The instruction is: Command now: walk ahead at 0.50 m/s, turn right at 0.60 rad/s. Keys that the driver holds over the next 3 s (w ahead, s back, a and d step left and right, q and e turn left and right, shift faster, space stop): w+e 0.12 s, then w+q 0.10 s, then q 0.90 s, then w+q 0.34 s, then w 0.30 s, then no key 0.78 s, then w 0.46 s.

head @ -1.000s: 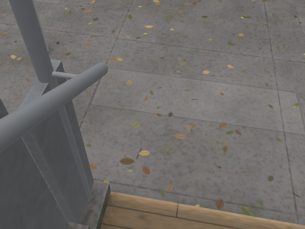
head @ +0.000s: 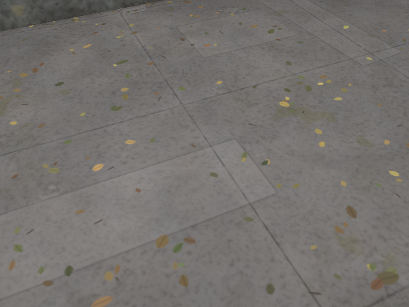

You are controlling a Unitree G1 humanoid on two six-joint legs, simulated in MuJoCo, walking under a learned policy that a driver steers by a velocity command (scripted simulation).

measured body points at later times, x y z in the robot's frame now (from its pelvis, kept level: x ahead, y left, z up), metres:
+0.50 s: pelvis +0.21 -0.01 -0.08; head +0.24 -0.01 +0.37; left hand +0.45 +0.19 -0.14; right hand +0.20 -0.26 -0.21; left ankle +0.07 +0.13 -0.72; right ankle +0.27 -0.14 -0.78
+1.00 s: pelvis +0.30 +0.12 -0.22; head +0.31 +0.16 +0.23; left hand +0.32 +0.42 -0.35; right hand +0.53 -0.11 -0.30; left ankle +0.30 +0.21 -0.95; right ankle +0.28 -0.09 -0.71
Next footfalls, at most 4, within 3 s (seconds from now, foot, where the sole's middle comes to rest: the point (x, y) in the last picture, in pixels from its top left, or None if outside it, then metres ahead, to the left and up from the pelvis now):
0.42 right None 0.32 -0.15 -0.82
0.92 left None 0.34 0.22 -0.99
1.58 right None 0.57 0.09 -0.99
2.00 left None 0.65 0.44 -0.99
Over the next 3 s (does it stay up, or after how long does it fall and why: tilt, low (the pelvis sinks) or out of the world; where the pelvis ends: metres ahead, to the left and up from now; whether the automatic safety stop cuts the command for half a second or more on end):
stays up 0.78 0.40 -0.20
